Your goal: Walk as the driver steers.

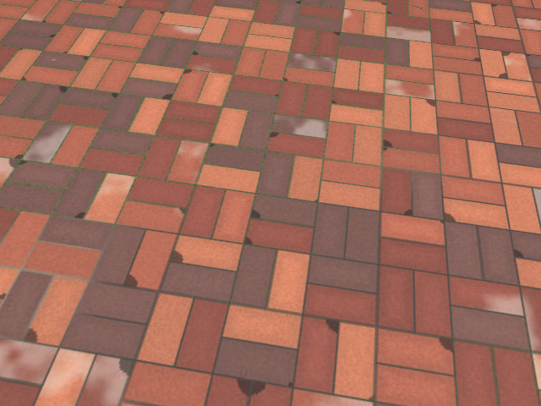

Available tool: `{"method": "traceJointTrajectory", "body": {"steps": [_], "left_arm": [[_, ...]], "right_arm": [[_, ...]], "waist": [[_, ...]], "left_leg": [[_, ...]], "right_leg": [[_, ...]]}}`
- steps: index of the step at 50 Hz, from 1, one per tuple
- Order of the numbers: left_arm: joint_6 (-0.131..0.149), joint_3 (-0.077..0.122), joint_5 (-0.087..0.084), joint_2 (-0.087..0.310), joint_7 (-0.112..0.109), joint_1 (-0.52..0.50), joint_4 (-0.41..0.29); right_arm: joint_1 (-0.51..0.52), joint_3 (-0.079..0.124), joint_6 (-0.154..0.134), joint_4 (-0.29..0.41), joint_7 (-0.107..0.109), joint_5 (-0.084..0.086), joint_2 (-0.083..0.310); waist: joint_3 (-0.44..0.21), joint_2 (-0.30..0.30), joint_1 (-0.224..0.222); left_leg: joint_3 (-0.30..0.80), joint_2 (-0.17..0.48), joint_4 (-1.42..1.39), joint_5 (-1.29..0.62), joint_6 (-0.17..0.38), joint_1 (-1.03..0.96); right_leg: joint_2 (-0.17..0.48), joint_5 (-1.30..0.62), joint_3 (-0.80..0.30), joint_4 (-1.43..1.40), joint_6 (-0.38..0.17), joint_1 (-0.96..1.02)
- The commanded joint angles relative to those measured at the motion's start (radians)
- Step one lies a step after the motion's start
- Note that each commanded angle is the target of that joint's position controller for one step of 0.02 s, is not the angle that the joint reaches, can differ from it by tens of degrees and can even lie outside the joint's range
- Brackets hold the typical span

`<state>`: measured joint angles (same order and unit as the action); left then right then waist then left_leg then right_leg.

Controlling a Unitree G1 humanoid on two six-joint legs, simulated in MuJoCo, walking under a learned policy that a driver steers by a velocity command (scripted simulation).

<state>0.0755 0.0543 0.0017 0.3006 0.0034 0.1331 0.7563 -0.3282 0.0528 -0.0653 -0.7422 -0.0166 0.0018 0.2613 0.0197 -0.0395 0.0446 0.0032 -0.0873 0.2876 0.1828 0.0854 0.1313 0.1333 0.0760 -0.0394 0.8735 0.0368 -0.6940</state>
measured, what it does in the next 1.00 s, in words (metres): walks ahead: right foot, then left foot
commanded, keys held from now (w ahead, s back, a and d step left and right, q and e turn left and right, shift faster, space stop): w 0.72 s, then w+e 0.28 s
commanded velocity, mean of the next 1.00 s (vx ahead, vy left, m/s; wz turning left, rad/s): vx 0.50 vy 0.00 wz -0.04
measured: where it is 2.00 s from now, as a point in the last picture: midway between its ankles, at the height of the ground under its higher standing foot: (320, 208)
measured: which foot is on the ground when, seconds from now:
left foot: down 0.00-0.26, up 0.28-0.76, down 0.78-1.00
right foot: up 0.00-0.22, down 0.24-0.78, up 0.80-1.00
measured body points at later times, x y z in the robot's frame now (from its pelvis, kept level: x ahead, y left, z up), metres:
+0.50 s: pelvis +0.28 -0.07 +0.00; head +0.30 -0.08 +0.45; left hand +0.33 +0.20 -0.12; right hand +0.42 -0.34 -0.11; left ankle +0.36 +0.10 -0.67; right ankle +0.27 -0.16 -0.75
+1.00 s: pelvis +0.55 +0.00 +0.00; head +0.58 +0.00 +0.45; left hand +0.68 +0.27 -0.13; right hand +0.61 -0.28 -0.12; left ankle +0.57 +0.09 -0.75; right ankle +0.57 -0.17 -0.67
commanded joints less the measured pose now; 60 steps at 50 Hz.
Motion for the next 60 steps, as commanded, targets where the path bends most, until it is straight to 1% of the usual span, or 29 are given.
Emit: {"method": "traceJointTrajectory", "body": {"steps": [1, 5, 8, 10, 11, 12, 13, 14, 15, 16, 17, 18, 20, 22, 28, 33, 36, 37, 38, 39, 40, 41, 42, 43, 44, 46, 49, 55, 60], "left_arm": [[0.014, 0.005, -0.005, 0.041, 0.010, -0.068, -0.064], [0.023, 0.000, -0.015, 0.045, 0.031, -0.171, -0.098], [0.031, 0.003, -0.014, 0.060, 0.047, -0.184, -0.117], [0.035, 0.014, -0.012, 0.085, 0.048, -0.115, -0.103], [0.036, 0.031, -0.009, 0.112, 0.042, -0.008, -0.072], [0.036, 0.051, -0.001, 0.164, 0.034, 0.151, -0.034], [0.033, 0.074, 0.015, 0.262, 0.028, 0.279, -0.020], [0.025, 0.063, -0.006, 0.215, 0.032, 0.330, 0.007], [0.022, 0.043, -0.018, 0.159, 0.030, 0.278, -0.001], [0.017, 0.033, -0.013, 0.132, 0.026, 0.206, -0.015], [0.014, 0.024, -0.003, 0.110, 0.027, 0.144, -0.020], [0.019, 0.015, 0.007, 0.084, 0.027, 0.105, -0.026], [0.028, 0.014, 0.007, 0.080, 0.029, 0.081, -0.023], [0.036, 0.020, 0.002, 0.102, 0.025, 0.089, -0.007], [0.022, 0.028, -0.011, 0.136, 0.005, 0.165, 0.038], [-0.003, 0.035, -0.022, 0.156, 0.001, 0.248, 0.087], [-0.019, 0.043, -0.025, 0.173, -0.007, 0.236, 0.099], [-0.024, 0.044, -0.028, 0.178, -0.009, 0.220, 0.099], [-0.028, 0.035, -0.024, 0.157, -0.009, 0.214, 0.097], [-0.025, 0.011, -0.002, 0.101, -0.010, 0.214, 0.070], [-0.003, -0.024, -0.007, -0.019, -0.002, 0.347, 0.056], [0.012, 0.000, -0.031, 0.088, 0.002, 0.291, 0.076], [0.020, 0.018, -0.052, 0.141, 0.004, 0.200, 0.046], [0.020, 0.018, -0.047, 0.132, 0.001, 0.150, 0.035], [0.013, 0.022, -0.034, 0.123, -0.002, 0.129, 0.032], [-0.016, 0.025, -0.035, 0.088, -0.003, 0.176, 0.046], [-0.044, 0.024, -0.031, 0.048, -0.007, 0.157, 0.033], [-0.036, 0.015, -0.021, 0.018, 0.020, 0.003, -0.020], [-0.037, 0.008, -0.022, 0.014, 0.048, -0.130, -0.095]], "right_arm": [[0.019, 0.042, -0.017, 0.049, 0.013, 0.006, 0.167], [-0.049, 0.047, -0.008, 0.002, 0.014, 0.013, 0.183], [-0.068, 0.053, 0.006, -0.022, 0.020, 0.017, 0.195], [-0.052, 0.056, 0.014, -0.027, 0.025, 0.018, 0.207], [-0.033, 0.053, 0.019, -0.026, 0.027, 0.017, 0.204], [-0.034, 0.038, 0.020, -0.016, 0.030, 0.008, 0.171], [-0.137, 0.009, 0.004, 0.011, 0.026, -0.003, 0.085], [-0.145, 0.001, -0.013, -0.001, 0.021, 0.007, 0.072], [-0.056, 0.024, -0.026, 0.017, 0.014, 0.031, 0.166], [0.030, 0.024, -0.031, 0.043, 0.011, 0.039, 0.172], [0.072, 0.023, -0.030, 0.052, 0.012, 0.025, 0.163], [0.064, 0.029, -0.022, 0.047, 0.015, 0.012, 0.157], [0.009, 0.025, -0.002, 0.025, 0.017, 0.011, 0.121], [0.026, 0.022, 0.007, 0.030, 0.022, 0.006, 0.104], [0.224, 0.005, -0.010, 0.072, 0.010, 0.004, 0.062], [0.351, 0.002, -0.023, 0.117, -0.016, 0.016, 0.069], [0.319, 0.011, -0.030, 0.119, -0.027, 0.014, 0.099], [0.253, 0.023, -0.033, 0.103, -0.025, 0.010, 0.119], [0.108, 0.048, -0.034, 0.061, -0.016, 0.006, 0.163], [-0.075, 0.070, -0.032, 0.029, -0.004, -0.009, 0.237], [-0.121, 0.085, -0.025, 0.011, -0.003, -0.012, 0.312], [-0.132, 0.061, -0.023, 0.017, -0.002, -0.003, 0.208], [-0.067, 0.046, -0.024, 0.020, 0.003, -0.003, 0.171], [0.000, 0.038, -0.026, 0.025, 0.005, -0.006, 0.148], [0.053, 0.031, -0.029, 0.023, 0.004, -0.008, 0.118], [0.102, 0.026, -0.044, 0.016, 0.001, -0.016, 0.091], [0.115, 0.037, -0.059, -0.010, 0.006, -0.018, 0.113], [0.088, 0.048, -0.046, -0.048, 0.028, -0.015, 0.150], [0.015, 0.063, -0.012, -0.091, 0.033, 0.008, 0.184]], "waist": [[0.005, 0.092, 0.002], [0.048, 0.098, 0.044], [0.048, 0.114, 0.032], [0.006, 0.139, -0.012], [-0.063, 0.133, -0.074], [-0.189, 0.106, -0.141], [-0.363, -0.089, -0.133], [-0.443, -0.242, -0.147], [-0.296, -0.139, -0.161], [-0.177, -0.072, -0.143], [-0.083, -0.017, -0.111], [-0.053, -0.032, -0.075], [-0.044, -0.056, -0.037], [-0.024, -0.042, -0.028], [0.017, -0.015, -0.092], [0.050, -0.019, -0.133], [0.026, -0.041, -0.093], [-0.012, -0.044, -0.048], [-0.107, -0.024, 0.025], [-0.265, 0.069, 0.093], [-0.394, 0.339, 0.029], [-0.385, 0.249, 0.080], [-0.231, 0.198, 0.076], [-0.156, 0.137, 0.047], [-0.091, 0.127, 0.019], [-0.057, 0.151, -0.033], [-0.009, 0.114, -0.054], [0.039, 0.086, -0.010], [0.082, 0.077, 0.033]], "left_leg": [[0.119, 0.242, -0.130, -0.221, 0.137, 0.027], [0.138, 0.286, -0.106, -0.172, 0.132, -0.063], [0.161, 0.331, -0.043, -0.256, 0.113, -0.165], [0.153, 0.326, 0.040, -0.452, 0.088, -0.193], [0.118, 0.286, 0.166, -0.611, 0.066, -0.178], [0.075, 0.234, 0.376, -0.572, 0.032, -0.067], [0.021, 0.105, 0.764, -0.206, -0.041, 0.306], [0.099, 0.009, 0.966, 0.387, -0.066, 0.525], [0.143, 0.077, 1.044, 0.362, -0.054, 0.636], [0.102, 0.130, 1.020, 0.274, -0.044, 0.655], [0.078, 0.168, 0.951, 0.202, -0.046, 0.627], [0.084, 0.202, 0.886, 0.148, -0.050, 0.566], [0.075, 0.217, 0.836, 0.105, -0.065, 0.482], [0.064, 0.225, 0.772, 0.048, -0.087, 0.500], [0.024, 0.201, 0.406, -0.255, -0.105, 0.504], [0.015, 0.168, 0.260, -0.236, -0.081, 0.516], [0.005, 0.144, 0.216, -0.125, -0.040, 0.447], [-0.018, 0.116, 0.189, -0.110, -0.022, 0.328], [-0.031, 0.101, 0.175, -0.131, 0.006, 0.110], [0.139, 0.268, 0.223, -0.174, 0.068, -0.207], [0.590, 0.502, 0.132, 0.014, 0.218, -0.539], [0.672, 0.495, 0.052, 0.163, 0.205, -0.511], [0.519, 0.467, 0.029, 0.150, 0.158, -0.389], [0.406, 0.429, 0.001, 0.083, 0.132, -0.259], [0.321, 0.395, -0.036, 0.019, 0.120, -0.148], [0.204, 0.360, -0.105, -0.054, 0.107, -0.026], [0.081, 0.359, -0.157, -0.167, 0.114, 0.025], [-0.124, 0.322, -0.178, -0.244, 0.077, -0.024], [-0.179, 0.377, -0.120, -0.331, 0.062, -0.196]], "right_leg": [[-0.019, -0.185, 0.011, -0.173, 0.001, 0.052], [-0.050, -0.189, 0.019, -0.299, -0.021, 0.042], [-0.067, -0.079, 0.019, -0.358, -0.060, 0.038], [-0.103, -0.006, 0.052, -0.380, -0.091, 0.155], [-0.136, -0.020, 0.085, -0.408, -0.118, 0.313], [-0.079, -0.071, 0.034, -0.367, -0.165, 0.578], [0.176, -0.019, -0.344, -0.349, -0.307, 0.995], [0.266, 0.181, -0.689, -0.523, -0.380, 1.113], [0.237, 0.332, -0.610, -0.565, -0.327, 1.016], [0.202, 0.328, -0.480, -0.585, -0.291, 0.870], [0.161, 0.248, -0.384, -0.622, -0.278, 0.716], [0.129, 0.173, -0.322, -0.650, -0.267, 0.618], [0.094, 0.079, -0.243, -0.701, -0.273, 0.523], [0.089, -0.011, -0.178, -0.733, -0.287, 0.494], [0.040, -0.107, -0.034, -0.750, -0.243, 0.543], [0.099, -0.105, -0.049, -0.697, -0.234, 0.680], [0.131, -0.242, -0.061, -0.615, -0.208, 0.754], [0.112, -0.384, -0.052, -0.530, -0.192, 0.742], [0.059, -0.465, -0.021, -0.362, -0.166, 0.688], [-0.004, -0.238, 0.018, -0.065, -0.128, 0.489], [-0.182, 0.421, 0.033, 0.281, -0.065, 0.088], [-0.148, 0.509, -0.099, 0.403, -0.068, -0.019], [-0.103, 0.428, -0.090, 0.426, -0.076, -0.080], [-0.055, 0.339, -0.065, 0.391, -0.073, -0.056], [-0.029, 0.280, -0.063, 0.338, -0.066, -0.026], [0.001, 0.213, -0.069, 0.294, -0.056, 0.074], [0.008, 0.139, -0.075, 0.237, -0.037, 0.044], [-0.012, -0.138, -0.008, -0.081, -0.037, 0.030], [-0.032, -0.069, 0.059, -0.221, -0.079, -0.015]]}}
